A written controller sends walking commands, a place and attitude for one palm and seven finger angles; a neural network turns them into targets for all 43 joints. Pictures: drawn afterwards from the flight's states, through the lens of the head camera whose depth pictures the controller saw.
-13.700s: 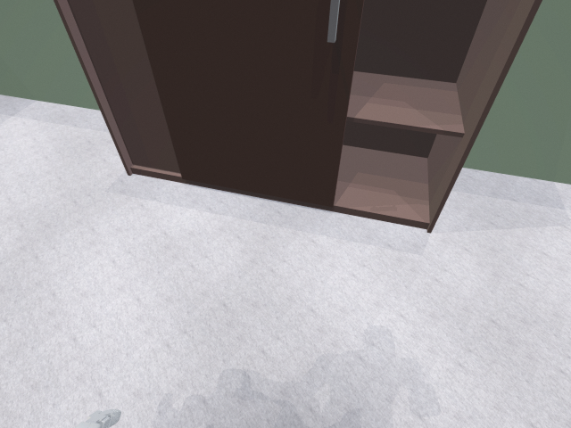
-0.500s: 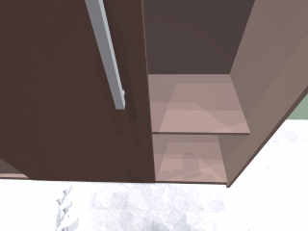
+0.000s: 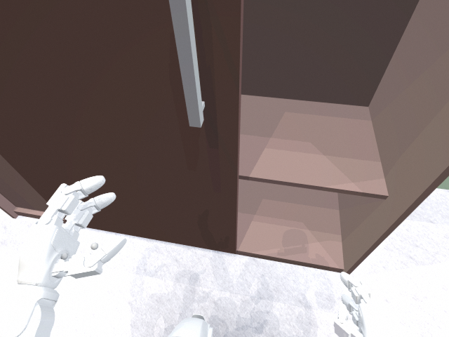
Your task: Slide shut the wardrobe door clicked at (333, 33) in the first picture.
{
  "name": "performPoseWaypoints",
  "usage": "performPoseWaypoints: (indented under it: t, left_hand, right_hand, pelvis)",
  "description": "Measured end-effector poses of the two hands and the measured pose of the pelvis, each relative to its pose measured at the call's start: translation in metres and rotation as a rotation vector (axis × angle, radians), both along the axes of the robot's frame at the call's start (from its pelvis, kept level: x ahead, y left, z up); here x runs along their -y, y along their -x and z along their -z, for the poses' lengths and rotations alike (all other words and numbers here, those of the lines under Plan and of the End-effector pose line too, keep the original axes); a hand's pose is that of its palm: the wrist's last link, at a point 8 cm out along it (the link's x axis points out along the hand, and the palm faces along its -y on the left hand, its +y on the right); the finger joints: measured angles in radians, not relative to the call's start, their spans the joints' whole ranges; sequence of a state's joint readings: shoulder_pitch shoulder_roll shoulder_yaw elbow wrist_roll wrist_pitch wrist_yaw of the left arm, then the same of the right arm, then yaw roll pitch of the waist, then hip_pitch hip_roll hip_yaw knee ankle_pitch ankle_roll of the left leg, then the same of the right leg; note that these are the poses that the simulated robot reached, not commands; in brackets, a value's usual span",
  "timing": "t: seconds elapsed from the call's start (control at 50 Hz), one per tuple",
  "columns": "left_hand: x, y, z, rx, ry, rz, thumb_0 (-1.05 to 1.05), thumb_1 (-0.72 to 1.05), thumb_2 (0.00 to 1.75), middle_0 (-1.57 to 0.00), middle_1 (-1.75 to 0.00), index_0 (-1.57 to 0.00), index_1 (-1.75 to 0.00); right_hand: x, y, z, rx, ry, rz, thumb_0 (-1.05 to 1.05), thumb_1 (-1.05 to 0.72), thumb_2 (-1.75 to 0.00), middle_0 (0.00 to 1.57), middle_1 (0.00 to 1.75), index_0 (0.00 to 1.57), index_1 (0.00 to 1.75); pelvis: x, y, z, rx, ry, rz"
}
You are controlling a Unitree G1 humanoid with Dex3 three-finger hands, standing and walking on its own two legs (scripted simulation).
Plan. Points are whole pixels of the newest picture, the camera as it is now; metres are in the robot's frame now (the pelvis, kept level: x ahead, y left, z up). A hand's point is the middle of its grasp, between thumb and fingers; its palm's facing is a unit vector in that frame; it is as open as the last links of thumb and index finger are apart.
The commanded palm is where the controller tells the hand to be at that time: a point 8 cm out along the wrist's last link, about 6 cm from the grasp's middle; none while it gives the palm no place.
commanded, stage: raise the hand with hooked fingers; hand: left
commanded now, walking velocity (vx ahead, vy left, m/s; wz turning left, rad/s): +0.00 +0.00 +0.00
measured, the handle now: (190, 46) +0.51 +0.12 +0.25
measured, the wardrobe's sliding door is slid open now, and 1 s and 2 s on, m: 0.46 0.46 0.46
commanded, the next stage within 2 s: move the hooked fingers beside the handle in 1.40 s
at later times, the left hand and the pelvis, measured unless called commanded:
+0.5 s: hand (48, 171) +0.28 +0.28 +0.19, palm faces -0.01 -0.99 -0.10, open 13.2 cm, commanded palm +0.25 +0.33 +0.21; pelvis +0.02 +0.05 +0.03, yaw -4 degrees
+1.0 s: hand out of the picture +0.28 +0.32 +0.30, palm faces +0.05 -0.99 -0.12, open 14.0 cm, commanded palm +0.25 +0.35 +0.29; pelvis +0.00 +0.04 +0.05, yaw -2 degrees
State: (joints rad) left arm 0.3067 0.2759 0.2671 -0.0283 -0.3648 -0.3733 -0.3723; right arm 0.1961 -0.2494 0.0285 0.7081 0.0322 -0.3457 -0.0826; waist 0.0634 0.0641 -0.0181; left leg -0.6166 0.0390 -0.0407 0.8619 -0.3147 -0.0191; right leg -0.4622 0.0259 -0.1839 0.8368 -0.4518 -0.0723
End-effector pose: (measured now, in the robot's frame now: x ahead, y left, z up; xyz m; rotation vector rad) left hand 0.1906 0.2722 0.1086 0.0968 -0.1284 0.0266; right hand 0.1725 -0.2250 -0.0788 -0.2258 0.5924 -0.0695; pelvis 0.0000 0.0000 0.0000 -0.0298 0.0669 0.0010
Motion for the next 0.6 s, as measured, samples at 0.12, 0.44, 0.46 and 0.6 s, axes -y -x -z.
performPoseWaypoints:
  t: [0.12,0.44,0.46,0.6]
  left_hand:
    - [-0.007,-0.051,-0.009,-0.169,-0.024,0.127,0.00,0.14,0.57,-0.26,-0.79,-0.26,-0.79]
    - [-0.052,-0.066,-0.061,-0.095,0.014,0.055,-0.01,-0.23,0.41,-0.28,-1.03,-0.28,-1.03]
    - [-0.054,-0.066,-0.067,-0.074,0.006,0.053,-0.01,-0.25,0.40,-0.29,-1.05,-0.28,-1.05]
    - [-0.079,-0.062,-0.129,0.097,-0.028,0.015,-0.01,-0.41,0.34,-0.30,-1.14,-0.30,-1.14]
  right_hand:
    - [0.005,0.027,-0.003,-0.026,-0.025,0.127,0.01,-0.90,-0.90,0.21,0.30,0.21,0.30]
    - [-0.007,0.006,-0.056,0.070,0.088,0.151,0.01,-0.90,-0.90,0.20,0.30,0.20,0.30]
    - [-0.013,0.001,-0.060,0.082,0.085,0.136,0.01,-0.90,-0.90,0.20,0.30,0.20,0.30]
    - [-0.057,-0.028,-0.072,0.138,0.021,0.026,0.01,-0.90,-0.90,0.20,0.30,0.21,0.30]
  pelvis:
    - [-0.008,-0.006,-0.009,0.014,-0.023,0.065]
    - [-0.049,-0.022,-0.032,0.071,0.000,0.072]
    - [-0.050,-0.022,-0.033,0.076,0.000,0.069]
    - [-0.056,-0.018,-0.039,0.116,0.004,0.052]
